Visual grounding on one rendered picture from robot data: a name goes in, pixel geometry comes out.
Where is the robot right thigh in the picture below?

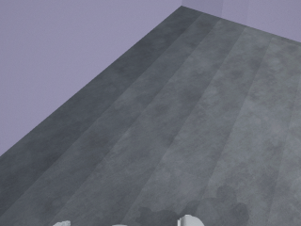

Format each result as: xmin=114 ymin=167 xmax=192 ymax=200
xmin=177 ymin=216 xmax=204 ymax=226

